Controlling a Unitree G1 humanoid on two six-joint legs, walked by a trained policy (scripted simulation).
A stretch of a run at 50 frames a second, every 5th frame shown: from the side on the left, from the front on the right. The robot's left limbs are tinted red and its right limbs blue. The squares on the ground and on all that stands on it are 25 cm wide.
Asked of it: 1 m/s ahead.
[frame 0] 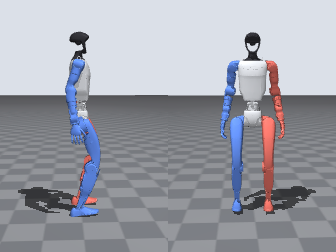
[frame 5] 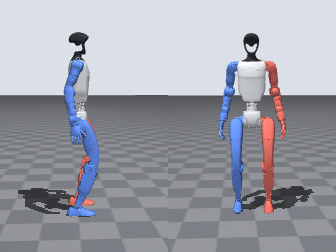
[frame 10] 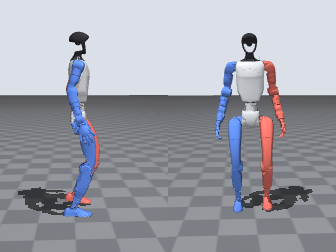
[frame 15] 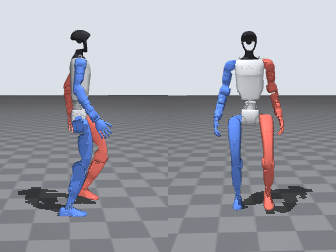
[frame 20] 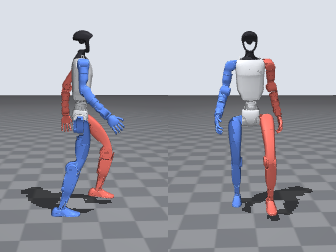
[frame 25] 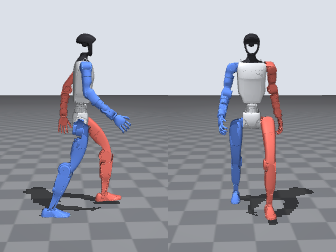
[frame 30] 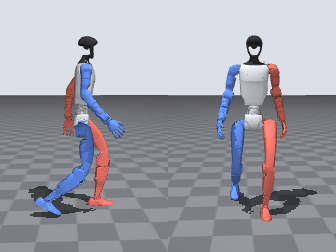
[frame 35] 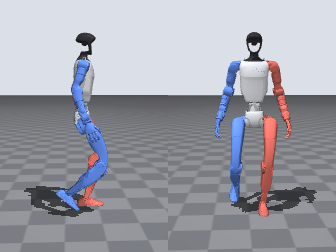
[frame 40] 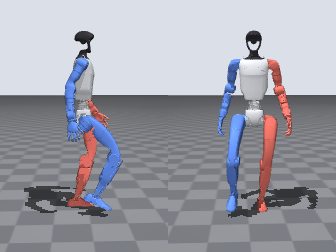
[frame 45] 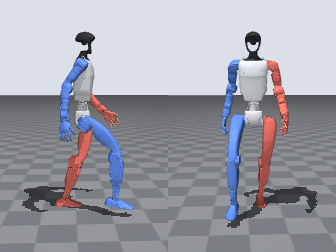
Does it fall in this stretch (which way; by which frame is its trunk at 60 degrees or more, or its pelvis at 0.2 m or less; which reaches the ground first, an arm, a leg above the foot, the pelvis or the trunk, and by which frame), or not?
no
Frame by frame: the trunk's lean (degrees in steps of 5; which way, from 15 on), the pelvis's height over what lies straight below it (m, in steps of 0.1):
0: 0, 0.8
5: 0, 0.8
10: 0, 0.8
15: 0, 0.8
20: 0, 0.8
25: 5, 0.8
30: 5, 0.7
35: 5, 0.8
40: 0, 0.8
45: 0, 0.8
